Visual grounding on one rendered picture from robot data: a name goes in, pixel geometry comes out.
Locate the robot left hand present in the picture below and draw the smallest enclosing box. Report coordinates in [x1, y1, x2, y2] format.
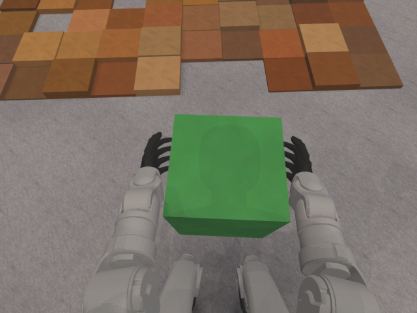
[141, 132, 172, 175]

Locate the right robot upper arm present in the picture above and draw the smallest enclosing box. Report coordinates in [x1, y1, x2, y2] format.
[296, 273, 380, 313]

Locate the right robot thigh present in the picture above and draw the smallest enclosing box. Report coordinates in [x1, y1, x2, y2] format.
[237, 261, 289, 313]

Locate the carton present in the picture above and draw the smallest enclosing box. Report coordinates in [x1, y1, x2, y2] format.
[163, 114, 291, 238]

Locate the robot thigh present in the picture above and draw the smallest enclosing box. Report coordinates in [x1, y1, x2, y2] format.
[237, 261, 289, 313]
[159, 260, 203, 313]

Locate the left robot thigh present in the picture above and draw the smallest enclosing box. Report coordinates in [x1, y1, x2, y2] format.
[159, 260, 203, 313]

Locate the robot right hand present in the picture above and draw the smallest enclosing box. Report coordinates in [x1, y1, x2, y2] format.
[283, 136, 313, 182]

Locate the robot right forearm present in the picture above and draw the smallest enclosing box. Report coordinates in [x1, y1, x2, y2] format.
[289, 171, 381, 312]

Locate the left robot upper arm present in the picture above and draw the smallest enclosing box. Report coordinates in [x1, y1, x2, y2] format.
[83, 265, 160, 313]

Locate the robot left forearm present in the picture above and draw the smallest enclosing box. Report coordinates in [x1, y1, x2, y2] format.
[82, 166, 164, 313]

